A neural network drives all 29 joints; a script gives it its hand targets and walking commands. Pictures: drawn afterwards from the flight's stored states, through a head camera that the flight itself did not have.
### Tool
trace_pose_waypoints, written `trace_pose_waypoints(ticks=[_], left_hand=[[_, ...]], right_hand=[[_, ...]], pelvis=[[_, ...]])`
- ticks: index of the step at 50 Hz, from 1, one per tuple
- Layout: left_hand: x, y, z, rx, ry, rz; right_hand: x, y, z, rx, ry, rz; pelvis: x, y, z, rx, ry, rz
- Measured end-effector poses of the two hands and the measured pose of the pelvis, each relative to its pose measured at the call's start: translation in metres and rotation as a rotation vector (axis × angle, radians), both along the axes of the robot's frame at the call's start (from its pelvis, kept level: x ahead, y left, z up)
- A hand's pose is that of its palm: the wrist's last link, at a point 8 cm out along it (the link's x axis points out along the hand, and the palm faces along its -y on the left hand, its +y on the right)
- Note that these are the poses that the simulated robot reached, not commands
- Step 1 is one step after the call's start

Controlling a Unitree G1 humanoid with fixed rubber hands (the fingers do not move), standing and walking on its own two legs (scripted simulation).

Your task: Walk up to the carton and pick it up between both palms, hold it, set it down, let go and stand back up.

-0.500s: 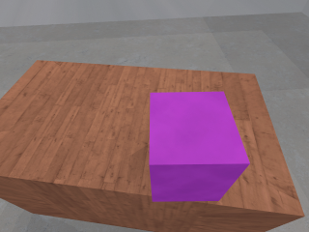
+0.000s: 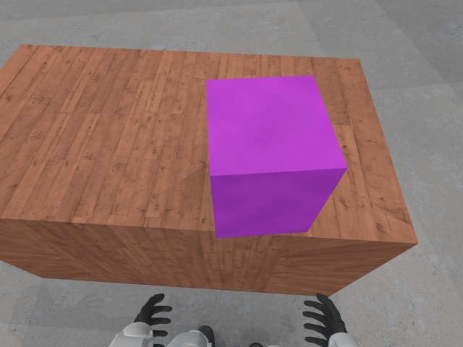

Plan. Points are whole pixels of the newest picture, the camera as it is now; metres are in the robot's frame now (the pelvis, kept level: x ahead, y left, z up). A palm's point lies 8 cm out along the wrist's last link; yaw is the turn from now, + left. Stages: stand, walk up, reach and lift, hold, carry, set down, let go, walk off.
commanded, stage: reach and lift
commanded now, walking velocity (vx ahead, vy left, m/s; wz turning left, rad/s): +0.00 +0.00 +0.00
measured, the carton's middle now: (261, 162) +0.44 -0.01 +0.00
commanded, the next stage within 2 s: none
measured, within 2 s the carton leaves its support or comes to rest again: neither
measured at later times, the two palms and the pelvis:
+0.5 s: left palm out of the picture +0.10 +0.19 -0.08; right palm out of the picture +0.10 -0.19 -0.10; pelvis -0.07 +0.01 +0.00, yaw -4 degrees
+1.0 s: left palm out of the picture +0.07 +0.22 -0.05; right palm out of the picture +0.09 -0.18 -0.05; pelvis -0.07 +0.04 +0.01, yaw +1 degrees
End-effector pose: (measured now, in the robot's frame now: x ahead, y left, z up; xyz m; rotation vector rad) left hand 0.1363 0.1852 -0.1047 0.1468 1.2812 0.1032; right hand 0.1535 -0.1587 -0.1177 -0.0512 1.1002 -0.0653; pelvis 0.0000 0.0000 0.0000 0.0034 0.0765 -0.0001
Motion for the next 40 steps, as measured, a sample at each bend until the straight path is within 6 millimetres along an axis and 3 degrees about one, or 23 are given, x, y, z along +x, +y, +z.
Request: trace_pose_waypoints(ticks=[3,6,10,13,16,19,26,30,34,37,40], left_hand=[[-0.002,0.027,-0.006,0.062,-0.039,0.113],[0.015,0.037,-0.007,0.031,-0.120,0.179],[0.049,0.019,0.010,-0.040,-0.264,0.113],[0.059,0.000,0.022,-0.082,-0.314,0.036],[0.050,-0.012,0.027,-0.099,-0.295,-0.017],[0.033,-0.014,0.028,-0.059,-0.238,-0.054],[-0.044,0.007,0.025,0.006,-0.249,-0.006],[-0.075,0.028,0.018,0.029,-0.264,0.046],[-0.069,0.035,0.024,0.010,-0.371,0.071],[-0.050,0.034,0.035,0.007,-0.491,0.041],[-0.048,0.030,0.042,-0.007,-0.517,0.015]], right_hand=[[0.005,-0.027,-0.003,-0.061,0.004,0.083],[0.025,-0.047,0.004,-0.095,-0.061,0.052],[0.042,-0.050,0.015,-0.069,-0.154,-0.002],[0.034,-0.032,0.020,-0.027,-0.166,0.014],[0.013,-0.014,0.026,0.007,-0.179,0.001],[-0.008,-0.008,0.031,0.028,-0.203,-0.047],[-0.056,-0.037,0.017,-0.031,-0.245,-0.054],[-0.079,-0.039,0.027,-0.056,-0.268,-0.012],[-0.097,-0.024,0.043,-0.033,-0.284,-0.004],[-0.103,-0.020,0.036,0.004,-0.286,-0.031],[-0.109,-0.023,0.027,0.006,-0.256,-0.006]], pelvis=[[-0.021,-0.008,-0.004,0.017,-0.015,0.020],[-0.038,-0.016,-0.014,0.013,0.026,0.059],[-0.049,-0.019,-0.027,-0.002,0.091,0.085],[-0.054,-0.018,-0.029,0.017,0.042,0.075],[-0.054,-0.014,-0.024,0.060,-0.024,-0.008],[-0.057,-0.005,-0.017,0.042,-0.095,-0.064],[-0.068,0.007,-0.002,0.009,-0.183,-0.060],[-0.071,0.004,0.000,0.045,-0.165,-0.030],[-0.071,0.006,0.002,0.049,-0.117,-0.018],[-0.075,0.014,-0.002,-0.014,-0.093,0.041],[-0.074,0.023,-0.001,-0.019,-0.075,0.057]])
